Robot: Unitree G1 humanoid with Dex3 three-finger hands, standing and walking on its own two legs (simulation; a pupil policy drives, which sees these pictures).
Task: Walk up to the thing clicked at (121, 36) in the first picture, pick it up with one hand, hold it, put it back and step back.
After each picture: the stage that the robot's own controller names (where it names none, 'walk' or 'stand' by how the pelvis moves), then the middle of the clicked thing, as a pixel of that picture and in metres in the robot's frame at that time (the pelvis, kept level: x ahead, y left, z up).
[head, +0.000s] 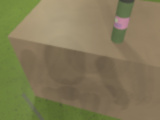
stand; (121, 20) +0.70 -0.19 +0.05
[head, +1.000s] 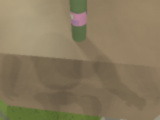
rise first; (78, 15) +0.63 +0.04 +0.08
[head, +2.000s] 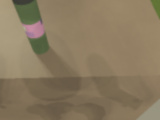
rise first; (33, 25) +0.52 +0.19 +0.10
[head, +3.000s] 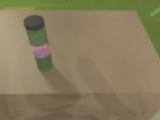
stand; (40, 46) +0.51 +0.18 +0.05
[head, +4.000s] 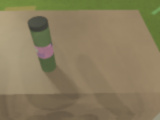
stand; (44, 47) +0.51 +0.17 +0.04
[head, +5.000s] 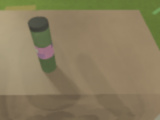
stand; (44, 47) +0.50 +0.17 +0.04
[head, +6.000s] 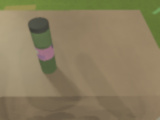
stand; (44, 49) +0.49 +0.17 +0.04
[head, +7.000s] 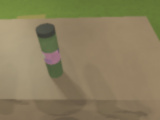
rise first; (51, 53) +0.49 +0.17 +0.05
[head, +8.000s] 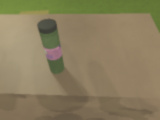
go down; (52, 49) +0.50 +0.16 +0.05
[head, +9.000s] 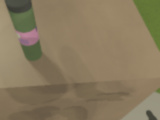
go down; (27, 32) +0.52 +0.16 +0.08
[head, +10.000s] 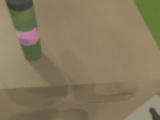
go down; (27, 31) +0.51 +0.16 +0.09
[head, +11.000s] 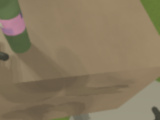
close in; (10, 19) +0.50 +0.17 +0.12
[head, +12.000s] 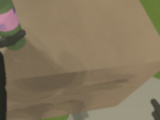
close; (3, 15) +0.52 +0.17 +0.13
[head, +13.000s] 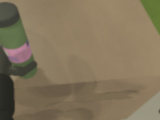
lift; (17, 47) +0.42 +0.18 +0.11
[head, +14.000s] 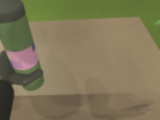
lift; (22, 52) +0.32 +0.17 +0.24
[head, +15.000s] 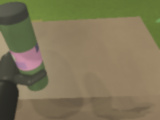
hold; (26, 53) +0.33 +0.16 +0.22
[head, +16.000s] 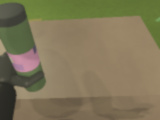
hold; (24, 54) +0.32 +0.16 +0.22
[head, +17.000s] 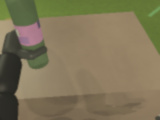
crouch; (29, 30) +0.42 +0.15 +0.23
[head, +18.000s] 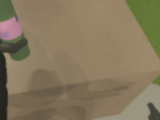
lower; (7, 24) +0.50 +0.17 +0.14
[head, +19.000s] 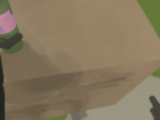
lower; (0, 17) +0.51 +0.17 +0.13
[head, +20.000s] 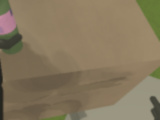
lower; (0, 17) +0.51 +0.18 +0.13
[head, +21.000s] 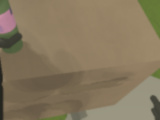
lower; (0, 16) +0.51 +0.18 +0.13
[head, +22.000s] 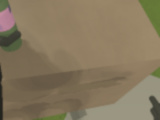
rest; out of the picture +0.51 +0.18 +0.13
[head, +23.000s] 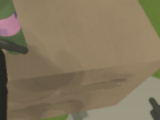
withdraw; (5, 19) +0.50 +0.17 +0.13
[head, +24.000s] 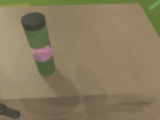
sink last; (41, 48) +0.46 +0.15 +0.09
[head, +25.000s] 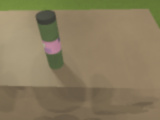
stand; (51, 42) +0.51 +0.16 +0.09
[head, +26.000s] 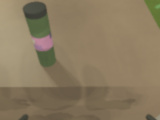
stand; (42, 38) +0.49 +0.16 +0.10
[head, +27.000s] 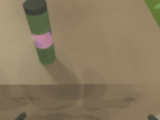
stand; (42, 35) +0.49 +0.16 +0.11
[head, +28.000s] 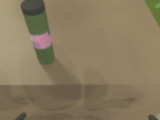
stand; (40, 36) +0.49 +0.17 +0.11
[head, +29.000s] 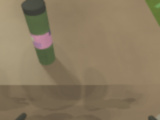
stand; (41, 36) +0.49 +0.17 +0.11
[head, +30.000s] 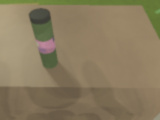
stand; (45, 42) +0.50 +0.16 +0.08
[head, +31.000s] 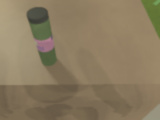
walk; (44, 40) +0.51 +0.16 +0.05
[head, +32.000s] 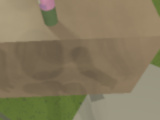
walk; out of the picture +0.71 +0.18 +0.07
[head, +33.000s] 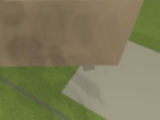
walk; out of the picture +1.04 +0.17 +0.07
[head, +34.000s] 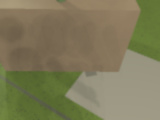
stand; out of the picture +1.11 +0.17 +0.05
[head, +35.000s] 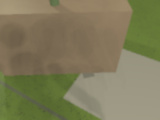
stand; out of the picture +1.13 +0.20 +0.04
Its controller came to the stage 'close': yes
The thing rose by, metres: 0.20
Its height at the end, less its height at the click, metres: +0.00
